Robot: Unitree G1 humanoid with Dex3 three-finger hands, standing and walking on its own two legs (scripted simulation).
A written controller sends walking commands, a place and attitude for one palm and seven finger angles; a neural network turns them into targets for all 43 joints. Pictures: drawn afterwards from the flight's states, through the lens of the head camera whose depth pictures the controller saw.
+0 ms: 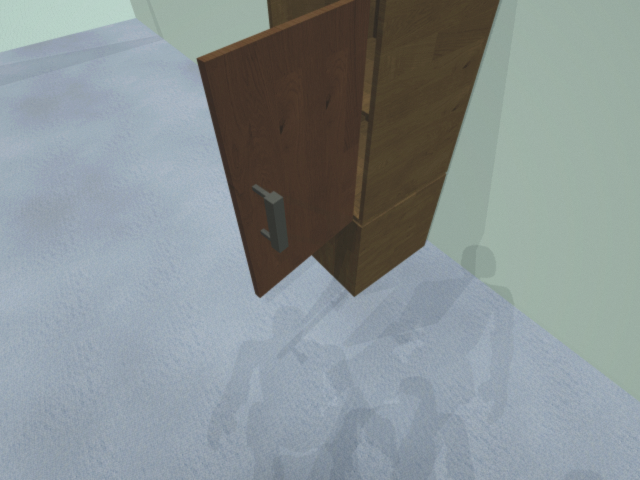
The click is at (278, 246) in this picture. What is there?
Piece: cupboard door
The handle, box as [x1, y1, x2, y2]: [252, 184, 288, 252]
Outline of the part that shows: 255,184 252,186 252,189 264,198 269,228 268,232 263,228 260,231 264,236 271,241 272,247 280,252 288,246 282,197 274,191 269,193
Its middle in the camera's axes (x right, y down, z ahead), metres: -0.10 -0.04 +0.76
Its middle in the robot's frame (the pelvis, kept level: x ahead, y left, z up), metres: +0.59 +0.14 -0.08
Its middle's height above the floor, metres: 0.70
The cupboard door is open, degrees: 98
